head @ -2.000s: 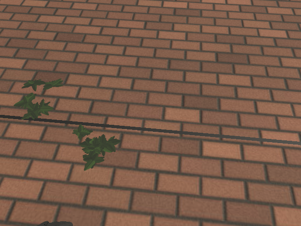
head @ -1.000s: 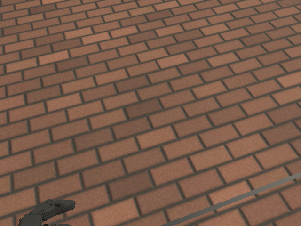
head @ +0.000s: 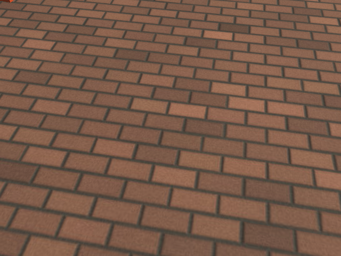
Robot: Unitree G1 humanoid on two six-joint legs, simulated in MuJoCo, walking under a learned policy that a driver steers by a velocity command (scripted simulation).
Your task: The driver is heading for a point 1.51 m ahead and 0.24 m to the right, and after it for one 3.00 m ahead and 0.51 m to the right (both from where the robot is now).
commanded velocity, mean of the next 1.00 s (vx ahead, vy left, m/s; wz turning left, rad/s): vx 0.01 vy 0.00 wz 0.04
